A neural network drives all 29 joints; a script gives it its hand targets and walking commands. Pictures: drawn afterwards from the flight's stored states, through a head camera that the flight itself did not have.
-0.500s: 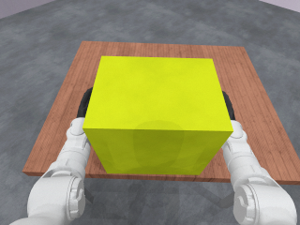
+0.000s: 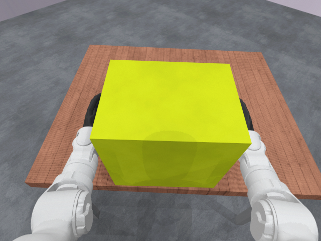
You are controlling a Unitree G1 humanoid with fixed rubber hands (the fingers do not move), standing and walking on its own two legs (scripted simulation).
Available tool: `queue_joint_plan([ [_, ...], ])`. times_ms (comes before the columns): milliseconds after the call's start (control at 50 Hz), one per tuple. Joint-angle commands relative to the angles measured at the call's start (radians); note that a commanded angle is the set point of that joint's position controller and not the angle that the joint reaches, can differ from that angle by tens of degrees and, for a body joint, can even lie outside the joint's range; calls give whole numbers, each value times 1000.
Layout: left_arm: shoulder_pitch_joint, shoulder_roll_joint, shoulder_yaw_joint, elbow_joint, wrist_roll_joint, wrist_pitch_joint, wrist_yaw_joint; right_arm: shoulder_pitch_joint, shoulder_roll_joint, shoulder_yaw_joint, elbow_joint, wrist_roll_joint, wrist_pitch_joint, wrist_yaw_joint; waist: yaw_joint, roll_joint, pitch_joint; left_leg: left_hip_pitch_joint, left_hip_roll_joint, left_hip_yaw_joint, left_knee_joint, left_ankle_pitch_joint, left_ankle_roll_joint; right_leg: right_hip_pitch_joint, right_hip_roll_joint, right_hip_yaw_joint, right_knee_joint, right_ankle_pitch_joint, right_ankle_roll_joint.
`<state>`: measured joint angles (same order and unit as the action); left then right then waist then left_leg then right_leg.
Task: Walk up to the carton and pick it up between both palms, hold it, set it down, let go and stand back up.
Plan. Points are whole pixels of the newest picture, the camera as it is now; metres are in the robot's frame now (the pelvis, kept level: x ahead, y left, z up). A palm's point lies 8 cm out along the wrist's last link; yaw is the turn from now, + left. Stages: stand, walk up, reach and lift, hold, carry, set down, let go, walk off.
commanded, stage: reach and lift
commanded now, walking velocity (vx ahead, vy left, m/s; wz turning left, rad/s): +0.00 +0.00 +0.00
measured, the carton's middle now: (167, 130) +0.41 +0.04 +0.02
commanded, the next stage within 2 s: none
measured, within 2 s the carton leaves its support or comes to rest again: neither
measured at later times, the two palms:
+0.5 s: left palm (93, 126) +0.38 +0.23 +0.05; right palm (247, 130) +0.39 -0.16 +0.07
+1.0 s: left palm (93, 99) +0.38 +0.20 +0.16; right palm (276, 108) +0.39 -0.19 +0.16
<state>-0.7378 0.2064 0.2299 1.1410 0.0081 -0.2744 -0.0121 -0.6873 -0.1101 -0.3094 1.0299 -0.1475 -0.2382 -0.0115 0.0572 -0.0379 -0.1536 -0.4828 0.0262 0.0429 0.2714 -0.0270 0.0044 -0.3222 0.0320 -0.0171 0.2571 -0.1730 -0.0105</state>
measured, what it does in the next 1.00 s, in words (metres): stands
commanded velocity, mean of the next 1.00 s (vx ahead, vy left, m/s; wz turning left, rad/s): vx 0.00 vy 0.00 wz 0.00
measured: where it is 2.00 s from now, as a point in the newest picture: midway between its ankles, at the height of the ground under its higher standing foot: outside the picture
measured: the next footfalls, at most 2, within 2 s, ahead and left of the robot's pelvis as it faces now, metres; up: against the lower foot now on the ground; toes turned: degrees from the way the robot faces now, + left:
none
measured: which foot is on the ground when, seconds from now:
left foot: down 0.00-1.00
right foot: down 0.00-1.00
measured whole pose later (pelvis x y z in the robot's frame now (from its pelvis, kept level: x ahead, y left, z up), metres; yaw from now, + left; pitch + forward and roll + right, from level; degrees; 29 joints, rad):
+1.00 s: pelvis +0.00 -0.01 +0.00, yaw +0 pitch +1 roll +0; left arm -0.62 0.16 0.23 0.53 0.03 0.29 0.02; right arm -0.67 -0.24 0.00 0.73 0.24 0.12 -0.10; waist 0.01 -0.04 -0.10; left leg -0.23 0.02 0.05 0.25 -0.05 0.00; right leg -0.09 0.02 -0.01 0.29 -0.22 -0.02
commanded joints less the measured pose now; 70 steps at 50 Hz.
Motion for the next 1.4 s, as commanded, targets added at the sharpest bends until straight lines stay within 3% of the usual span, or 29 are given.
queue_joint_plan([
  [0,-723,-653,-212,-217,73,-111,-120,-699,605,297,-229,-84,-194,99,-11,45,-712,535,20,35,116,455,-65,93,-41,-45,31,529,52],
  [100,-725,-643,-158,-177,127,-138,-113,-720,581,268,-177,-141,-273,99,5,18,-694,512,24,60,80,354,-49,82,-38,-58,14,424,40],
  [180,-741,-620,-146,-147,146,-144,-94,-738,554,236,-104,-158,-305,105,31,20,-630,503,28,81,47,212,-32,14,-32,-66,-13,211,20],
  [240,-754,-600,-169,-145,135,-131,-74,-748,524,222,-59,-138,-297,115,46,36,-585,513,32,86,20,86,-26,-63,-31,-74,-32,59,9],
  [320,-758,-593,-246,-178,85,-90,-46,-755,482,242,-29,-61,-253,137,51,67,-590,552,39,73,6,-8,-32,-151,-27,-77,-40,-17,1],
  [360,-772,-613,-302,-219,36,-72,-37,-774,481,276,-52,-17,-233,144,43,82,-644,573,44,63,21,25,-37,-181,-21,-74,-36,-2,-2],
  [480,-784,-705,-461,-391,-91,-58,-26,-787,554,428,-230,100,-174,140,4,97,-825,634,37,17,118,285,-47,-148,0,-43,-16,137,-5],
  [540,-744,-711,-524,-457,-117,-27,-30,-725,552,523,-270,166,-114,120,-18,102,-828,703,7,-12,165,413,-55,-103,4,-30,0,266,6],
  [600,-724,-739,-571,-576,-141,14,-35,-689,567,601,-367,231,-53,99,-47,91,-810,766,7,-43,185,486,-67,-95,13,-23,-7,299,9],
  [700,-692,-765,-614,-748,-165,128,-40,-717,590,713,-581,337,45,77,-53,57,-772,760,-9,-76,192,533,-57,-17,14,-4,13,391,30],
  [760,-674,-733,-588,-835,-142,240,-49,-721,575,732,-650,387,127,58,-57,45,-671,755,-20,-84,170,487,-45,24,9,11,11,386,42],
  [820,-654,-696,-532,-899,-110,359,-70,-763,554,726,-717,415,200,46,-36,24,-596,753,-30,-77,142,422,-28,53,3,19,2,353,53],
  [940,-594,-592,-350,-876,8,539,-146,-743,524,620,-660,395,303,24,-18,-31,-394,693,-49,-28,59,223,14,141,-27,24,-17,310,90],
  [1040,-564,-563,-305,-888,56,620,-193,-725,483,555,-639,368,332,12,-45,5,-290,694,-53,-2,35,167,11,173,-29,6,-26,272,91],
  [1100,-573,-568,-334,-950,44,656,-198,-740,474,541,-670,366,343,15,-63,30,-304,713,-51,5,42,169,2,167,-18,-10,-29,224,81],
  [1220,-580,-581,-426,-1077,-6,712,-172,-781,470,582,-788,403,376,13,-95,66,-378,756,-46,-9,75,222,-9,151,-4,-26,-19,248,75],
  [1280,-606,-590,-490,-1176,-51,725,-147,-811,485,627,-885,438,396,15,-104,73,-470,785,-45,-26,99,274,-16,137,3,-27,-8,294,74],
  [1380,-560,-569,-492,-1216,-55,796,-132,-768,461,643,-902,478,476,20,-108,58,-443,781,-39,-38,90,243,-9,118,6,-23,-20,267,70],
])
